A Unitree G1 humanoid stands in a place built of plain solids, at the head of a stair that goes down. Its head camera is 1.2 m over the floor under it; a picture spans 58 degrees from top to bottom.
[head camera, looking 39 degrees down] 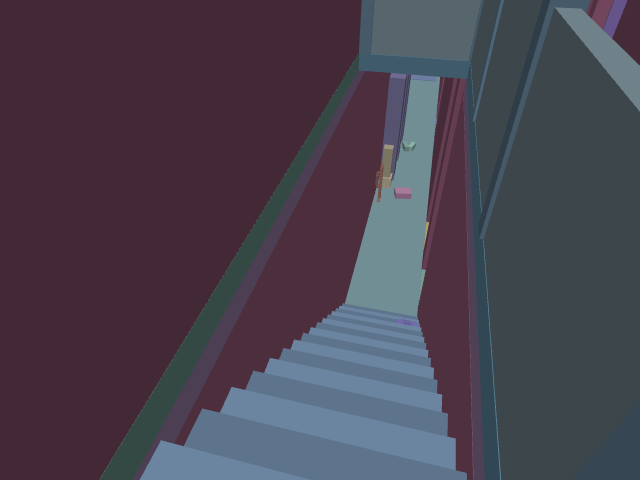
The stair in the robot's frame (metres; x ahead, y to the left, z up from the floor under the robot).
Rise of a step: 0.20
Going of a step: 0.23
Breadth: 1.01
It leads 14 degrees to the right of straight ahead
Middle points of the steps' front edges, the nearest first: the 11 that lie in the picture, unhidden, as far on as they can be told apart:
0.79 -0.03 -0.39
1.01 -0.08 -0.59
1.23 -0.14 -0.79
1.45 -0.19 -0.98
1.67 -0.25 -1.18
1.90 -0.30 -1.38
2.12 -0.36 -1.57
2.34 -0.41 -1.77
2.56 -0.47 -1.97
2.78 -0.52 -2.16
3.00 -0.58 -2.36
